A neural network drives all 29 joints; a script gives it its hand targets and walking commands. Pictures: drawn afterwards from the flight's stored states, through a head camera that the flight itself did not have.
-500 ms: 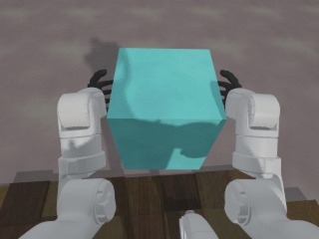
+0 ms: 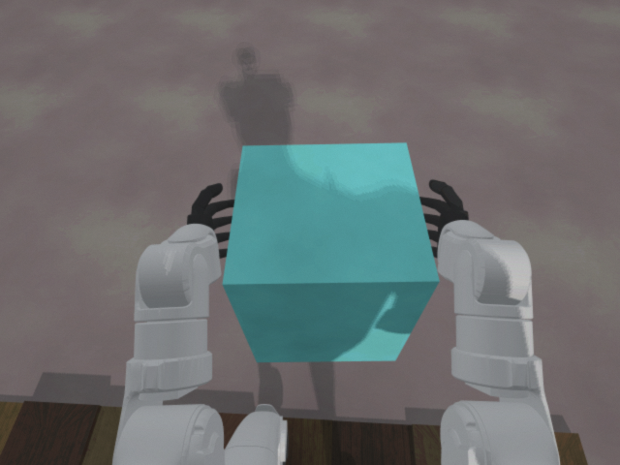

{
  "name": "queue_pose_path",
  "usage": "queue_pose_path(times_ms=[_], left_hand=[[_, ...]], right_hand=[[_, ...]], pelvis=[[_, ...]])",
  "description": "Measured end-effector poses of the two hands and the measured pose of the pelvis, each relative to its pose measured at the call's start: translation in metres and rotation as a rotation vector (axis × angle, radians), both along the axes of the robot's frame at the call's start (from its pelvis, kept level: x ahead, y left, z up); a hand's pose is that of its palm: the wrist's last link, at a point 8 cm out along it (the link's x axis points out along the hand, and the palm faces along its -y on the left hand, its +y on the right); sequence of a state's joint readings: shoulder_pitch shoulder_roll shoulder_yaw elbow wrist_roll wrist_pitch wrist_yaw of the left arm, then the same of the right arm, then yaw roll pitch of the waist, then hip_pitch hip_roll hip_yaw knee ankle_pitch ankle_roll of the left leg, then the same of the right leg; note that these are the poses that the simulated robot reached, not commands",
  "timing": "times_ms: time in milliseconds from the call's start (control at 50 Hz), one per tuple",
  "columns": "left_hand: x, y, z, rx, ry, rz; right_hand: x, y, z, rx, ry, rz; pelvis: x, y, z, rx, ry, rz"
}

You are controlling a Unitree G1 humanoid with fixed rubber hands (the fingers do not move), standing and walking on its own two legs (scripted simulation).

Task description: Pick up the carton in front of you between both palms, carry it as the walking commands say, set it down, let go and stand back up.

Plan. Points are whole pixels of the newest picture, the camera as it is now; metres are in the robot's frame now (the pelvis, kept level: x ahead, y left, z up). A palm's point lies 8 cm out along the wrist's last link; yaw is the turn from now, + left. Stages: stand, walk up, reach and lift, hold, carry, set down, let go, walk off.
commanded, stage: carry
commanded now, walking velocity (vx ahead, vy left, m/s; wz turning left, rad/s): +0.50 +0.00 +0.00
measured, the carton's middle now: (325, 262) +0.36 +0.02 +0.01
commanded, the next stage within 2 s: none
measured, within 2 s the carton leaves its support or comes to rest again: neither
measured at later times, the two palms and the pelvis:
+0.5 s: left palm (239, 73) +0.70 +0.18 +0.08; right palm (412, 78) +0.68 -0.12 +0.08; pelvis +0.33 +0.05 -0.03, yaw +0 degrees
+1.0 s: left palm (251, 19) +0.96 +0.20 +0.04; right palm (384, 19) +0.98 -0.10 +0.03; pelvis +0.66 +0.03 -0.04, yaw +2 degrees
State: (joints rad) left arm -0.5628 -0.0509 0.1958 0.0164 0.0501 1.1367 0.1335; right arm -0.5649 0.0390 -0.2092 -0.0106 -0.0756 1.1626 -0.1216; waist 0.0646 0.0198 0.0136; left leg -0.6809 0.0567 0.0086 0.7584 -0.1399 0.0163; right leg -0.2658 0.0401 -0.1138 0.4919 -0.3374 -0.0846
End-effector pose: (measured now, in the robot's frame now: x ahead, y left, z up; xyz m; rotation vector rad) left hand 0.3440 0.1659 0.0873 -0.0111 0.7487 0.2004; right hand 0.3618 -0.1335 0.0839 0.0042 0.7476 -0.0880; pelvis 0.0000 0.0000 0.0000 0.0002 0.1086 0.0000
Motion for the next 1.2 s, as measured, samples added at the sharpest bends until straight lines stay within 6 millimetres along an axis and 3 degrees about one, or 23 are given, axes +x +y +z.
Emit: queue_pose_path(times_ms=[120,180,220,320,440,560,660,780,900,1080,1160,1200], left_hand=[[0.092,0.020,0.014,-0.001,-0.104,-0.011],[0.144,0.030,0.008,-0.014,-0.127,-0.037],[0.173,0.033,-0.001,-0.025,-0.090,-0.052],[0.234,0.028,-0.014,-0.024,0.017,-0.099],[0.314,0.020,-0.013,-0.026,0.001,-0.121],[0.403,0.007,-0.014,-0.035,-0.034,-0.113],[0.480,-0.002,-0.032,0.002,-0.047,-0.094],[0.523,0.015,-0.065,0.011,0.069,-0.027],[0.569,0.029,-0.062,-0.016,0.055,0.042],[0.665,0.044,-0.043,-0.069,-0.077,0.043],[0.714,0.057,-0.051,-0.055,-0.114,-0.004],[0.732,0.062,-0.056,-0.066,-0.083,-0.010]], right_hand=[[0.089,0.020,0.017,-0.001,-0.104,-0.010],[0.135,0.030,0.017,-0.035,-0.127,-0.018],[0.160,0.032,0.012,-0.062,-0.092,-0.020],[0.208,0.028,-0.004,-0.069,0.017,-0.055],[0.279,0.020,-0.004,-0.058,0.001,-0.088],[0.367,0.007,-0.006,-0.043,-0.034,-0.102],[0.453,-0.003,-0.031,-0.020,-0.047,-0.074],[0.522,0.014,-0.062,-0.029,0.066,0.014],[0.577,0.030,-0.062,0.005,0.056,0.022],[0.656,0.043,-0.046,0.066,-0.069,-0.079],[0.699,0.056,-0.048,0.021,-0.109,-0.077],[0.715,0.061,-0.049,0.002,-0.080,-0.077]], pelvis=[[0.091,0.018,-0.019,-0.036,-0.012,-0.008],[0.141,0.028,-0.038,-0.036,-0.037,-0.007],[0.165,0.032,-0.041,-0.019,-0.039,-0.005],[0.223,0.043,-0.033,-0.028,-0.028,-0.003],[0.293,0.047,-0.030,-0.027,-0.014,-0.001],[0.382,0.040,-0.040,-0.013,-0.005,0.002],[0.468,0.030,-0.068,-0.005,-0.027,0.017],[0.526,0.021,-0.060,0.003,-0.018,0.018],[0.590,0.022,-0.045,0.024,0.000,0.026],[0.717,0.051,-0.044,0.030,0.003,0.024],[0.781,0.070,-0.061,0.028,-0.024,0.007],[0.804,0.076,-0.060,0.032,-0.028,-0.005]])
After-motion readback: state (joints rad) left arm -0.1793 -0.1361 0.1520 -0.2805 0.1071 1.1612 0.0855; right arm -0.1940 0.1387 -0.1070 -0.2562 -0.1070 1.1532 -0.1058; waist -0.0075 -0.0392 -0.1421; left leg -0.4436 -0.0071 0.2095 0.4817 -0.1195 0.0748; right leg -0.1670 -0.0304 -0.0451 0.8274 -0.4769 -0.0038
